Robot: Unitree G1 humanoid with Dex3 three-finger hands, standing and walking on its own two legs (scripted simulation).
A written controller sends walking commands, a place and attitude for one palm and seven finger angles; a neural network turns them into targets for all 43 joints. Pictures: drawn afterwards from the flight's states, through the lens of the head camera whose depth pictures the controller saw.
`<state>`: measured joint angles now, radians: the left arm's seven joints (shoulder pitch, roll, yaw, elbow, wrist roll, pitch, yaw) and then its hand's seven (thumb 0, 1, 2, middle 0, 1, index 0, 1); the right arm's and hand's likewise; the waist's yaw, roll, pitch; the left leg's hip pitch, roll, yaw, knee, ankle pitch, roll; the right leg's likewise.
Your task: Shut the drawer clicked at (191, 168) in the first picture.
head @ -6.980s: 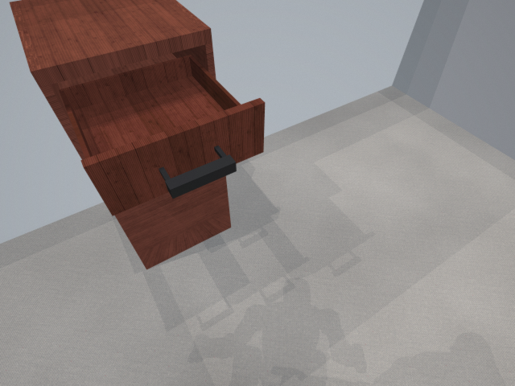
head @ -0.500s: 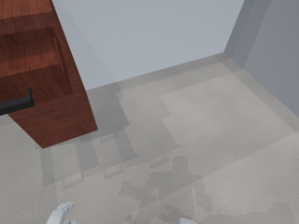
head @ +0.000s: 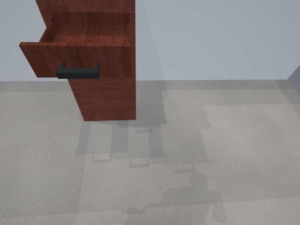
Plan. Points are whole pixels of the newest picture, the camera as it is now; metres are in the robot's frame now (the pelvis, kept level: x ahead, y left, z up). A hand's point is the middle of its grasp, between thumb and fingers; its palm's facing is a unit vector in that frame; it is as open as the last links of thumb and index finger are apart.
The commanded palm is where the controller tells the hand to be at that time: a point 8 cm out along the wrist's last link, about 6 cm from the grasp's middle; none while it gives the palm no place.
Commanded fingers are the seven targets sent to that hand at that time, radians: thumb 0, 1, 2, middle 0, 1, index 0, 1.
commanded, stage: turn to face it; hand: left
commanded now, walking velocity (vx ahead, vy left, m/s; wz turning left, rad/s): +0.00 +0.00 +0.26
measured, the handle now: (79, 69) +0.58 +0.30 +0.04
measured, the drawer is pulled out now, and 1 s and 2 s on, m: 0.29 0.29 0.29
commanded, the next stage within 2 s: take the last steps up to it in 0.08 s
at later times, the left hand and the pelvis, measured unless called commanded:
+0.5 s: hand out of the picture +0.05 +0.22 -0.14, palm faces +0.10 -0.97 -0.21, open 7.4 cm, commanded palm none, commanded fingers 0.00 0.90 0.90 -0.20 -0.30 -0.20 -0.30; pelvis +0.01 +0.02 +0.02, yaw +5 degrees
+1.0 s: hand out of the picture +0.01 +0.10 -0.14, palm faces +0.28 -0.94 -0.18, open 7.3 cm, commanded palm none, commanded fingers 0.00 0.90 0.90 -0.20 -0.30 -0.20 -0.30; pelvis +0.13 -0.03 +0.02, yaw +9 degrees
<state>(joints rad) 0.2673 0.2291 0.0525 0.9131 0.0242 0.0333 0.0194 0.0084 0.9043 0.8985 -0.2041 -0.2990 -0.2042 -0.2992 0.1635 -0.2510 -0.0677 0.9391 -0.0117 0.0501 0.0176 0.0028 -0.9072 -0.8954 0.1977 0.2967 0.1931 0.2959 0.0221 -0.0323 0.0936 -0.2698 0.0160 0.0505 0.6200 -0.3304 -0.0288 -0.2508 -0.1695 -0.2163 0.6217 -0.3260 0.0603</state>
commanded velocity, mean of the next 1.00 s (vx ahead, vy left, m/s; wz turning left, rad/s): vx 0.25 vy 0.01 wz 0.10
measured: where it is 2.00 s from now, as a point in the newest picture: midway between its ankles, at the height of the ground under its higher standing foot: (140, 211)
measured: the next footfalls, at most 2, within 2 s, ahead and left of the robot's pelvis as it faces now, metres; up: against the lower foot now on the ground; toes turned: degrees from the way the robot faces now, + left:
right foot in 0.64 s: +0.10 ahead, -0.11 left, +0.00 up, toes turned +1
left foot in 1.22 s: +0.31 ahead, +0.14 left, +0.00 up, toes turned +15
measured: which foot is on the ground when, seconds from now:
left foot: down 0.00-0.64, up 0.66-1.00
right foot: down 0.00-0.00, up 0.02-0.62, down 0.64-1.00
